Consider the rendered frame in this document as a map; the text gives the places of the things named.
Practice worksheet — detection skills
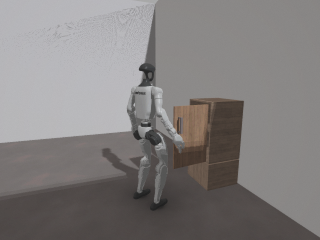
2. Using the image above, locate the right robot hand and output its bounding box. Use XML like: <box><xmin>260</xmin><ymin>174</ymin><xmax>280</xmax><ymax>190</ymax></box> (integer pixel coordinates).
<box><xmin>172</xmin><ymin>134</ymin><xmax>185</xmax><ymax>154</ymax></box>

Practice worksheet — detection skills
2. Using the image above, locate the robot right upper arm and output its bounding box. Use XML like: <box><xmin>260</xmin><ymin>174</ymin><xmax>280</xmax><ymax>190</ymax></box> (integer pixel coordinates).
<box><xmin>151</xmin><ymin>86</ymin><xmax>163</xmax><ymax>118</ymax></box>

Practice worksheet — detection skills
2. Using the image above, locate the robot right forearm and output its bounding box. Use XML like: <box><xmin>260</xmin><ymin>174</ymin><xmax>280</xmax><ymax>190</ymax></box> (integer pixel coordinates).
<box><xmin>160</xmin><ymin>109</ymin><xmax>177</xmax><ymax>137</ymax></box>

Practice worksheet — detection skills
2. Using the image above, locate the left robot hand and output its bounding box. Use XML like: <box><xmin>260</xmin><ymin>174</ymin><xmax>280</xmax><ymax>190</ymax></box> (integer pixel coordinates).
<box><xmin>131</xmin><ymin>125</ymin><xmax>138</xmax><ymax>135</ymax></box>

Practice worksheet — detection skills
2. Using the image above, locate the robot left forearm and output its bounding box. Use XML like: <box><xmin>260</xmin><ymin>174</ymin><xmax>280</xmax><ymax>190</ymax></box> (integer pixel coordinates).
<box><xmin>127</xmin><ymin>110</ymin><xmax>137</xmax><ymax>127</ymax></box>

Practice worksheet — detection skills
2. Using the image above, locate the handle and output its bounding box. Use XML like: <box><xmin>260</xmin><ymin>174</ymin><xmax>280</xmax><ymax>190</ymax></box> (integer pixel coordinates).
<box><xmin>178</xmin><ymin>117</ymin><xmax>183</xmax><ymax>134</ymax></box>

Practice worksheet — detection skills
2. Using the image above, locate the left robot foot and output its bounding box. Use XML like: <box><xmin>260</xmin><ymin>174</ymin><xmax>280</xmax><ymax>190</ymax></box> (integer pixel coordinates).
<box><xmin>133</xmin><ymin>189</ymin><xmax>151</xmax><ymax>200</ymax></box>

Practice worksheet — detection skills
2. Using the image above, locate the robot foot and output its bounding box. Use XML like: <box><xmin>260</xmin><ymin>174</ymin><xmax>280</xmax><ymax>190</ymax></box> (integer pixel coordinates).
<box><xmin>150</xmin><ymin>198</ymin><xmax>168</xmax><ymax>211</ymax></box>
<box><xmin>133</xmin><ymin>189</ymin><xmax>151</xmax><ymax>200</ymax></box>

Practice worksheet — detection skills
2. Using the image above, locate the right robot foot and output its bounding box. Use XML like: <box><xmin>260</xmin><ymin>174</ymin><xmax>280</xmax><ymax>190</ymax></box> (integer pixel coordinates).
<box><xmin>150</xmin><ymin>198</ymin><xmax>168</xmax><ymax>211</ymax></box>

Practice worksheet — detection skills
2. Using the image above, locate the robot left upper arm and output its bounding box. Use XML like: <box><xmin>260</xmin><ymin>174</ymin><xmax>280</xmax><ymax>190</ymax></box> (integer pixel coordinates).
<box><xmin>127</xmin><ymin>86</ymin><xmax>137</xmax><ymax>113</ymax></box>

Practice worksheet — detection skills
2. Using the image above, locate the cupboard door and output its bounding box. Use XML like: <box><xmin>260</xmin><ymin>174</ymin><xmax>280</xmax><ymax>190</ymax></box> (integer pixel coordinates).
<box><xmin>173</xmin><ymin>104</ymin><xmax>209</xmax><ymax>169</ymax></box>

